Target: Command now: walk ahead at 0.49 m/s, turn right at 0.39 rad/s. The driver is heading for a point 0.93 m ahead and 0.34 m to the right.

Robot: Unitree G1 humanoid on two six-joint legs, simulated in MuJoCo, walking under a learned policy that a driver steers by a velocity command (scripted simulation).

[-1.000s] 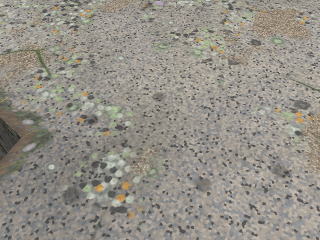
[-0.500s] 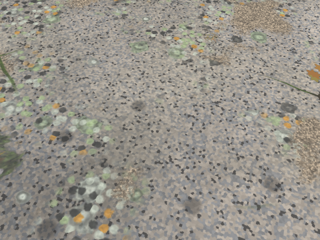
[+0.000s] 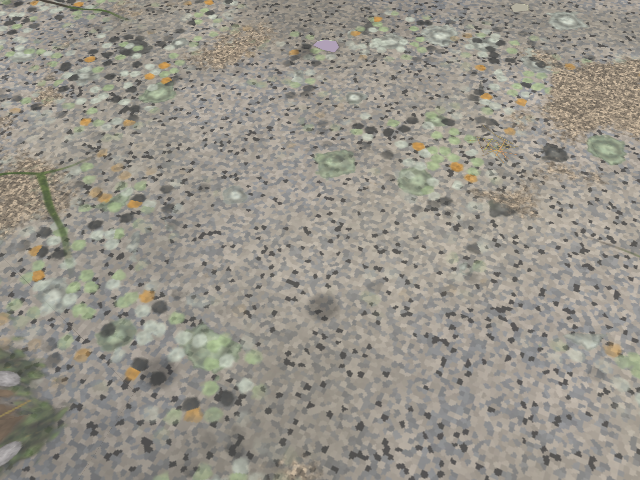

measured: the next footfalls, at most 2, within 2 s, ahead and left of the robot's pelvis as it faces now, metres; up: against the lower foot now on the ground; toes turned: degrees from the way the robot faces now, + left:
left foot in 0.14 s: +0.27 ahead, +0.15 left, +0.00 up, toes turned -6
right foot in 0.68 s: +0.47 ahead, -0.18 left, +0.00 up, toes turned -27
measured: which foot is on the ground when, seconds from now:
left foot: up 0.00-0.12, down 0.14-0.66, up 0.68-1.00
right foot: down 0.00-0.14, up 0.16-0.66, down 0.68-1.00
